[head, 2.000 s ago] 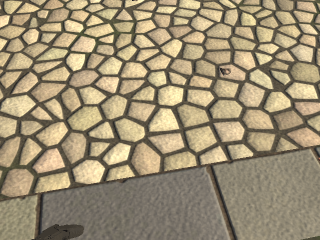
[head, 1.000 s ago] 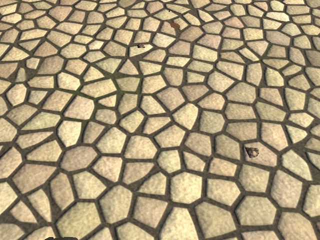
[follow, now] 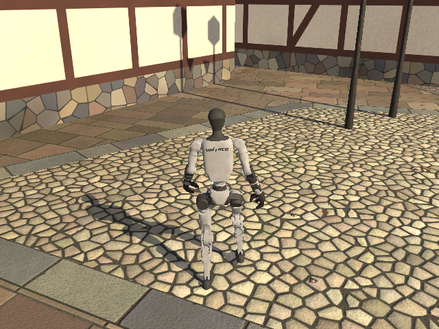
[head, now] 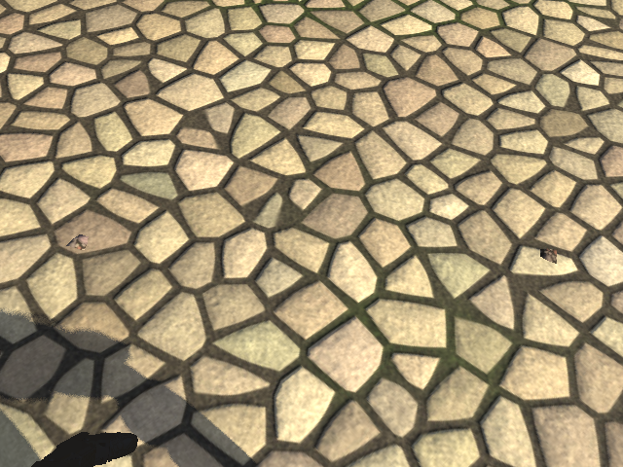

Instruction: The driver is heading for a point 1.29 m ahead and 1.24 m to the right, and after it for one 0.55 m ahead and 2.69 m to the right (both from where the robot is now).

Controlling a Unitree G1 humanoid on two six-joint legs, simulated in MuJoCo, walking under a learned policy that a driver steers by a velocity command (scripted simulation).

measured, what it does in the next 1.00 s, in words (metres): walks ahead, turning right: right foot, then left foot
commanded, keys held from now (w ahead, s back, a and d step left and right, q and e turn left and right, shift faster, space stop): e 1.00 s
